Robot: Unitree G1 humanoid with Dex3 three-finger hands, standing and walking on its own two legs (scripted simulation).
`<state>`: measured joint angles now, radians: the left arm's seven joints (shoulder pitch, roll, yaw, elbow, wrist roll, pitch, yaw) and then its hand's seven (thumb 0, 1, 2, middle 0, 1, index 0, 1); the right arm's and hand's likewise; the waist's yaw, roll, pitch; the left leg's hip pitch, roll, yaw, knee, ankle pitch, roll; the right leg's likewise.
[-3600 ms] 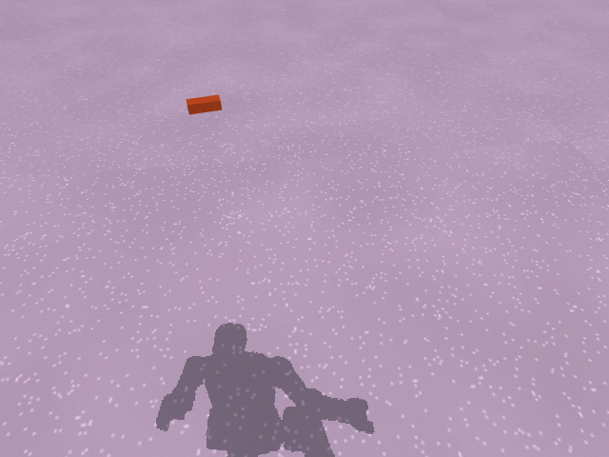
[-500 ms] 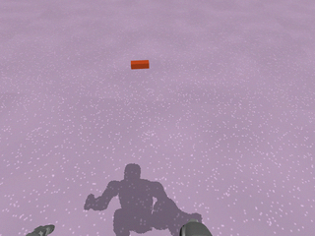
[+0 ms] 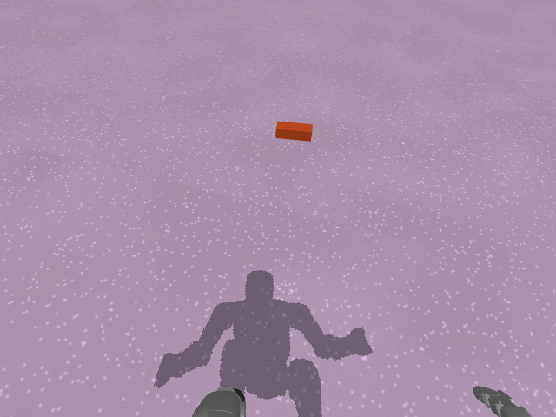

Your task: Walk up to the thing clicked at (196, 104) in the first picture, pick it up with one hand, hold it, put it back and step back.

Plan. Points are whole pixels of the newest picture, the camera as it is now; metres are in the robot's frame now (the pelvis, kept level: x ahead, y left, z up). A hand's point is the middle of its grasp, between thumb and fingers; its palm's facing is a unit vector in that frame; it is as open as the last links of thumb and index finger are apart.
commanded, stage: walk up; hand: left
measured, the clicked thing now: (294, 131) +1.61 +0.03 -0.73
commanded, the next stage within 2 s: none
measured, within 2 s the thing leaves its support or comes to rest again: neither
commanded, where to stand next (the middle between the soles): +1.15 -0.17 m, yaw +0 degrees
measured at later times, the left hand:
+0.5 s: hand (190, 259) +0.40 +0.22 -0.12, palm faces -0.05 -0.91 -0.41, open 7.3 cm
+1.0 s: hand (212, 208) +0.56 +0.21 -0.15, palm faces -0.07 -0.94 -0.32, open 7.4 cm
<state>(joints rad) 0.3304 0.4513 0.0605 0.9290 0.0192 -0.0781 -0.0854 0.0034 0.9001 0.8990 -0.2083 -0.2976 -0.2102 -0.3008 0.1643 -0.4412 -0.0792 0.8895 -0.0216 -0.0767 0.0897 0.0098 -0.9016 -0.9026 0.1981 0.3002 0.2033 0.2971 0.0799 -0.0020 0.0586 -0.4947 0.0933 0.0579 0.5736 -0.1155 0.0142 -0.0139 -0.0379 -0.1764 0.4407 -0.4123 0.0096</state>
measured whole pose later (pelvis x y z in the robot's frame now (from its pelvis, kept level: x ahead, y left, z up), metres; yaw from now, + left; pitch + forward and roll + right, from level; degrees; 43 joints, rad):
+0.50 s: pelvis +0.27 -0.06 -0.01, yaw -1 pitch -2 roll +1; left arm 0.18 0.43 0.07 0.87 0.01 -0.09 -0.09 0.00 0.91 0.90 -0.20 -0.30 -0.21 -0.30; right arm 0.31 -0.45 -0.06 0.94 0.00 -0.06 0.03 0.01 -0.90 -0.90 0.20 0.30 0.21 0.30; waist 0.00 0.03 0.07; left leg -0.27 0.08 0.01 1.04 -0.47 0.02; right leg -0.42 -0.07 -0.08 0.70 -0.24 -0.02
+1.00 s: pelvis +0.50 -0.06 +0.00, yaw -1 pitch -2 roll +1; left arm 0.29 0.45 0.04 0.91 0.00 -0.04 -0.06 0.01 0.91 0.90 -0.20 -0.30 -0.21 -0.30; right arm 0.25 -0.39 -0.05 0.86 0.00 -0.11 0.04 0.01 -0.90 -0.90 0.20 0.30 0.21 0.30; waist 0.01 -0.08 0.08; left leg -0.29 0.04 0.11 0.57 -0.25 0.02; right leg -0.43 -0.06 0.02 1.05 -0.39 -0.03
